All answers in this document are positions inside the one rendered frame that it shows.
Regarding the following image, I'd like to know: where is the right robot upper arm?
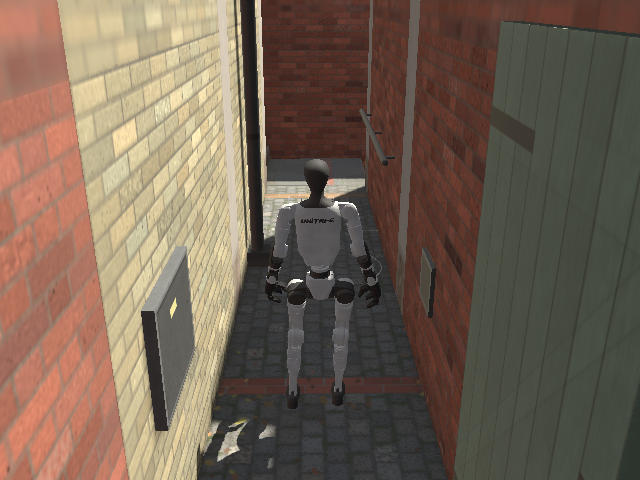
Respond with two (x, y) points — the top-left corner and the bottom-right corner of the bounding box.
(338, 202), (367, 257)

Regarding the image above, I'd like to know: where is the left robot thigh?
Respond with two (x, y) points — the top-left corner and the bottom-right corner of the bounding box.
(287, 279), (307, 347)

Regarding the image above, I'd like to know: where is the left robot forearm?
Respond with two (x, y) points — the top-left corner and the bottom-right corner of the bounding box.
(266, 243), (283, 284)

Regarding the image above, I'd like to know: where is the left robot upper arm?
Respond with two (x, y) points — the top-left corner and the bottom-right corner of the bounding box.
(273, 203), (297, 258)

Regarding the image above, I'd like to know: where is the right robot hand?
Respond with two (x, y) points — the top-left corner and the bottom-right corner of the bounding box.
(358, 282), (381, 308)

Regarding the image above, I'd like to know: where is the robot thigh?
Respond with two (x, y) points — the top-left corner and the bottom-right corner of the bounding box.
(332, 278), (355, 346)
(287, 279), (307, 347)

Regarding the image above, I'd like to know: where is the left robot hand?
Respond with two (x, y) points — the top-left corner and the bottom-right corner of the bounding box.
(265, 281), (287, 303)

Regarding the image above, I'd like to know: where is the right robot forearm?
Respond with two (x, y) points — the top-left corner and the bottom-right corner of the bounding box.
(357, 241), (378, 286)

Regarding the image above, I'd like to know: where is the right robot thigh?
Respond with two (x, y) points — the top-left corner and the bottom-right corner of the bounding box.
(332, 278), (355, 346)

